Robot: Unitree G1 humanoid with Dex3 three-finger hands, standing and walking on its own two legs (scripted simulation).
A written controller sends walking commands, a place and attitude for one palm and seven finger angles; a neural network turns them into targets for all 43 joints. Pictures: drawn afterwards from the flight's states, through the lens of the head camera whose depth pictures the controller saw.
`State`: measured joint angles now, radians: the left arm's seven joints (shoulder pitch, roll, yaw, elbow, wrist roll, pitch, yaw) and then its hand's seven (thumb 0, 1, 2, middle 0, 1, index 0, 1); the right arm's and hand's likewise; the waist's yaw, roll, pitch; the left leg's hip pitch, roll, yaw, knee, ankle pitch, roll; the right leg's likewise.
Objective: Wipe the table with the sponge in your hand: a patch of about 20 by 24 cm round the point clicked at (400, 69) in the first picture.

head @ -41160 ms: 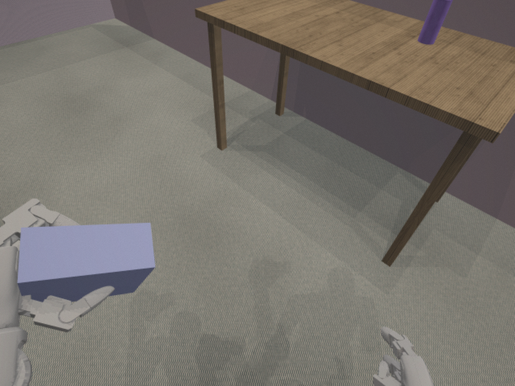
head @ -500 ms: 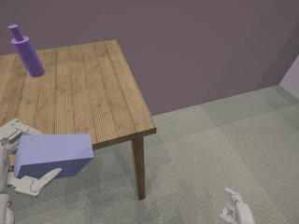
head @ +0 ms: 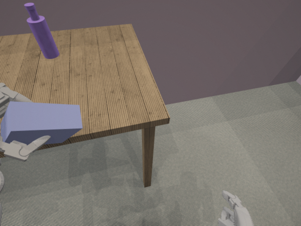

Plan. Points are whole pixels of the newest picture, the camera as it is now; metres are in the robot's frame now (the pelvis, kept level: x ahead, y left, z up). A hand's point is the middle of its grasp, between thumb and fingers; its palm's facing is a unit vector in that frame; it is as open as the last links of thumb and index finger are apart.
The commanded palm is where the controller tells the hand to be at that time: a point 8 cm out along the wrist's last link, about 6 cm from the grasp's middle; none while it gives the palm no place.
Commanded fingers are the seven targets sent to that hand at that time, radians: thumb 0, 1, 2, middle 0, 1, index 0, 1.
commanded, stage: look again from close up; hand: left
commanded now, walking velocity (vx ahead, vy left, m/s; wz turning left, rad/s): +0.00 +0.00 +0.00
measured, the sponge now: (51, 125) +0.28 +0.26 +0.14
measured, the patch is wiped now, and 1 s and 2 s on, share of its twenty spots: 1.00 1.00 1.00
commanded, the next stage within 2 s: shuffle to correct the standing spot in 0.14 s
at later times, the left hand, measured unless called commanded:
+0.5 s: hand (32, 120) +0.27 +0.30 +0.16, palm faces +0.35 -0.86 -0.36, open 9.7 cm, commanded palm +0.21 +0.33 +0.17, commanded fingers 0.00 0.10 1.30 -1.20 -1.60 -1.20 -1.60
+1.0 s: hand (21, 117) +0.28 +0.33 +0.15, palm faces +0.36 -0.84 -0.39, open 9.7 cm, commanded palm +0.23 +0.36 +0.17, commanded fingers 0.00 0.10 1.30 -1.20 -1.60 -1.20 -1.60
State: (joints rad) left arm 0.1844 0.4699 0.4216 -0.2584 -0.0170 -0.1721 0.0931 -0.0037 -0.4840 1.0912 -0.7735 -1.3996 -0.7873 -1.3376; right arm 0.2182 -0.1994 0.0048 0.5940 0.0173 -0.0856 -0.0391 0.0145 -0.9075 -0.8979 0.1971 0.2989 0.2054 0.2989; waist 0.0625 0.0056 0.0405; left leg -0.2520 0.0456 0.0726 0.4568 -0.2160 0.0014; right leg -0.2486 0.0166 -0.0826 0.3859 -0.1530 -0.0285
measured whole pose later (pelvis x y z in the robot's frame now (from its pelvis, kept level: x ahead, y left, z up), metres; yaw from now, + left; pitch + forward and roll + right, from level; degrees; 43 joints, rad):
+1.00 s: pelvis +0.05 +0.08 -0.02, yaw -3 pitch -1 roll -1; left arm 0.42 0.38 0.39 -0.50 -0.04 -0.20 0.11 0.00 -0.49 1.09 -0.77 -1.40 -0.79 -1.35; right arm 0.20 -0.20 -0.01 0.57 0.01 -0.07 0.00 0.02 -0.91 -0.90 0.20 0.30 0.21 0.30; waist 0.02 -0.01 0.06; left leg -0.21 -0.04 0.17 0.64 -0.43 0.12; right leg -0.29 -0.08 -0.02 0.70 -0.36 0.00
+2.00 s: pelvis +0.08 +0.14 +0.00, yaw -5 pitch +0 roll -1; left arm 0.20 0.47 0.44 -0.30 -0.02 -0.20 0.07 0.00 -0.49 1.10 -0.78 -1.40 -0.79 -1.34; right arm 0.21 -0.21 0.00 0.59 0.02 -0.13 -0.02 0.01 -0.91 -0.90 0.20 0.30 0.21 0.30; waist 0.08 -0.02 0.04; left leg -0.26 0.01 0.02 0.48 -0.22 0.01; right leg -0.23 0.05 -0.03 0.43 -0.20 -0.05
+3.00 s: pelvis +0.10 +0.19 +0.00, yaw -5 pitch +0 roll -2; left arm 0.42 0.37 0.35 -0.47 -0.03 -0.19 0.10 0.00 -0.49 1.10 -0.78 -1.41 -0.79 -1.35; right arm 0.19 -0.19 0.01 0.58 0.01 -0.12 -0.03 0.01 -0.91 -0.90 0.20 0.30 0.21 0.30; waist 0.02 -0.03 0.06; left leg -0.21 -0.04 0.04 0.45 -0.23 0.08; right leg -0.18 0.00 -0.01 0.38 -0.20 0.02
